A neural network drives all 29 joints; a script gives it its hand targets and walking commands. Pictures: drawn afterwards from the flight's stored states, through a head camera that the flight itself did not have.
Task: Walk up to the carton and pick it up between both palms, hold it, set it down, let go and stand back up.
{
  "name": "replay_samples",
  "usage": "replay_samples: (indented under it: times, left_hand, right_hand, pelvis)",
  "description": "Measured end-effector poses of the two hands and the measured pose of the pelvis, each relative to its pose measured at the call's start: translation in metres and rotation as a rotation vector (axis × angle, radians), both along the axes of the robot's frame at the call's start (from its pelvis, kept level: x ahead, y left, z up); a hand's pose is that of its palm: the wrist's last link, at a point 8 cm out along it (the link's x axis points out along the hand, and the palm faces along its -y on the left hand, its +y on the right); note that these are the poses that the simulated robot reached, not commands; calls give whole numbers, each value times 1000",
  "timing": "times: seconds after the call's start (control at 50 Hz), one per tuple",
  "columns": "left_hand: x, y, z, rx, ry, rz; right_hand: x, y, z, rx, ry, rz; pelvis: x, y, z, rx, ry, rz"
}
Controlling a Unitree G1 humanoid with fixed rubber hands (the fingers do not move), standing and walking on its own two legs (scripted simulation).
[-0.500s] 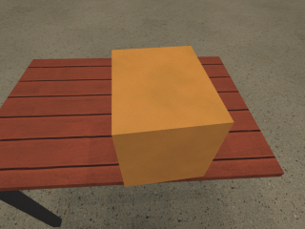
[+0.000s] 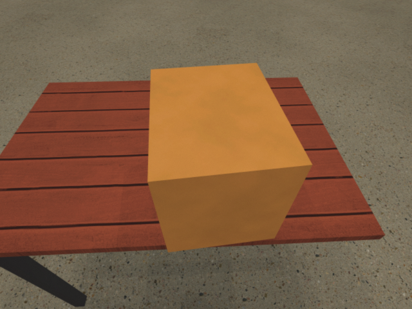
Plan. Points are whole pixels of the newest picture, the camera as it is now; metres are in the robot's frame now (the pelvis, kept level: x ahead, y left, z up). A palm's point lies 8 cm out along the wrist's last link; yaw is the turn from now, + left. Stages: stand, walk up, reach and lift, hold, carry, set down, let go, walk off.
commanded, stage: stand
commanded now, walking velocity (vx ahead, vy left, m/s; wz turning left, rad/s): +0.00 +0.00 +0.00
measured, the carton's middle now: (213, 155) +0.43 +0.01 +0.06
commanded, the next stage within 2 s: none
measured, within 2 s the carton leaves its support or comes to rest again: neither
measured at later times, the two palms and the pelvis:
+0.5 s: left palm out of the picture -0.02 +0.21 -0.14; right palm out of the picture -0.01 -0.24 -0.14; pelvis +0.00 -0.01 +0.00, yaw +0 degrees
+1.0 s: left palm out of the picture -0.02 +0.19 -0.14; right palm out of the picture -0.02 -0.25 -0.15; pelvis +0.00 -0.03 +0.00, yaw +0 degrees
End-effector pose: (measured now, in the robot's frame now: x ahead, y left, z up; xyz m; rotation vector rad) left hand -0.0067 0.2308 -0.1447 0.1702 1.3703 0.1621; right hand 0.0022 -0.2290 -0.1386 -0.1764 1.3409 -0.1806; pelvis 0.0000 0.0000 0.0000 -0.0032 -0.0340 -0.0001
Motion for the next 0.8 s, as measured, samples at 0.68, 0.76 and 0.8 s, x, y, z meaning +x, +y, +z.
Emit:
replay_samples:
  times: [0.68, 0.76, 0.8]
  left_hand:
    - [-14, -25, 0, -8, 20, 28]
    - [-14, -28, 1, -7, 19, 30]
    - [-14, -30, 1, -7, 18, 31]
  right_hand:
    - [-16, -10, -6, 21, 48, -2]
    - [-17, -12, -7, 23, 52, -1]
    - [-17, -13, -7, 24, 53, -1]
  pelvis:
    - [-5, -18, 0, 0, 1, 4]
    - [-5, -21, 0, 0, 1, 4]
    - [-5, -23, 0, 0, 1, 5]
